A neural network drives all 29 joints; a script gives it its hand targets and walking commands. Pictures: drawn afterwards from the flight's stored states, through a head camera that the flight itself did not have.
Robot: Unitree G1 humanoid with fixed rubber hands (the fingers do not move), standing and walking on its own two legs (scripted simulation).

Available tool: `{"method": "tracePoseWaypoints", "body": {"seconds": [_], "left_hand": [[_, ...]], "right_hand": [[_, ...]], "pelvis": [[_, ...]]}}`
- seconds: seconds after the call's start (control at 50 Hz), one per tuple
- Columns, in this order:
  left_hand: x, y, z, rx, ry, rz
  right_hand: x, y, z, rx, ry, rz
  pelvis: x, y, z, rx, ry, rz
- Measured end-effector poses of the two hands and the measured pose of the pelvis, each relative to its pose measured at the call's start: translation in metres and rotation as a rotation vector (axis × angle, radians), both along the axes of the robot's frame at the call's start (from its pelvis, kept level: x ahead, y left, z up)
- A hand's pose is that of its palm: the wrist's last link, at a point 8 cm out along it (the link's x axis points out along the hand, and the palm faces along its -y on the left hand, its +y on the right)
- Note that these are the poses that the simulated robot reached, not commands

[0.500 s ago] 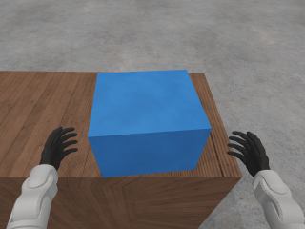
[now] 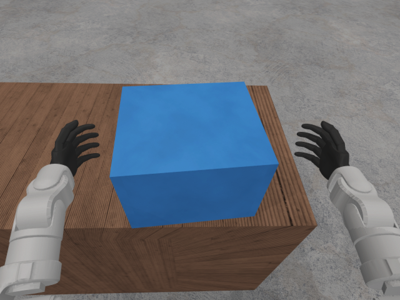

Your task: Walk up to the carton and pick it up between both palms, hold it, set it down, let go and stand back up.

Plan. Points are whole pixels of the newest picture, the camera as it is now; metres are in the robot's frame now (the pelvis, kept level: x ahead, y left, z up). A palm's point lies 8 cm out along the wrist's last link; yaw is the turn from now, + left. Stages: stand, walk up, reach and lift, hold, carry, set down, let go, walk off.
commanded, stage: reach and lift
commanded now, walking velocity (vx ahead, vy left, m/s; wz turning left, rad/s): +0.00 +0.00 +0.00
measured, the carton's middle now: (189, 152) +0.44 +0.07 +0.04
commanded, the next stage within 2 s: none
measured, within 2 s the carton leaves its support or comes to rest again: neither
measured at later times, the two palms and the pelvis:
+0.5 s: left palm (64, 120) +0.39 +0.30 +0.16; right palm (326, 121) +0.44 -0.20 +0.16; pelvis +0.00 +0.00 +0.00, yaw +1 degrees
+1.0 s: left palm (81, 149) +0.39 +0.30 +0.08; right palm (299, 144) +0.44 -0.17 +0.09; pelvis -0.01 +0.01 -0.01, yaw +1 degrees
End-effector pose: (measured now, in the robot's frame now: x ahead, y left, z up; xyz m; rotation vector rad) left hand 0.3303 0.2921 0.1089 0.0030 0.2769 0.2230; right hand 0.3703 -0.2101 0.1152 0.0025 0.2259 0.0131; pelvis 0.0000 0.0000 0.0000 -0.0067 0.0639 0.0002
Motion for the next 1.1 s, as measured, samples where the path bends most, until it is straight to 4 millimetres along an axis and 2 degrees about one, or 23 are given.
{"method": "tracePoseWaypoints", "body": {"seconds": [0.26, 0.48, 0.64, 0.78, 0.84, 0.96, 1.1], "left_hand": [[0.035, 0.005, 0.025, 0.004, 0.005, 0.003], [0.059, 0.009, 0.048, 0.006, 0.010, 0.002], [0.077, 0.004, 0.059, 0.020, 0.009, -0.016], [0.077, 0.005, 0.036, 0.033, 0.027, -0.021], [0.073, 0.004, 0.019, 0.038, 0.021, -0.030], [0.063, 0.004, -0.023, 0.050, 0.038, -0.020], [0.067, 0.004, -0.049, 0.066, 0.032, 0.006]], "right_hand": [[0.041, 0.007, 0.023, 0.003, 0.018, -0.012], [0.064, 0.012, 0.043, -0.007, 0.034, -0.025], [0.082, 0.023, 0.059, -0.011, 0.032, -0.022], [0.083, 0.030, 0.040, -0.039, 0.056, -0.021], [0.080, 0.032, 0.024, -0.054, 0.050, -0.026], [0.071, 0.035, -0.020, -0.050, 0.082, -0.033], [0.077, 0.041, -0.047, -0.045, 0.081, -0.026]], "pelvis": [[-0.003, 0.002, -0.002, -0.009, 0.040, 0.009], [-0.004, 0.004, -0.002, -0.013, 0.060, 0.014], [-0.004, 0.005, -0.002, -0.017, 0.077, 0.014], [-0.002, 0.006, -0.002, -0.017, 0.079, 0.017], [-0.002, 0.006, -0.003, -0.020, 0.086, 0.021], [-0.006, 0.006, -0.007, -0.027, 0.142, 0.022], [-0.011, 0.006, -0.017, -0.037, 0.267, 0.024]]}}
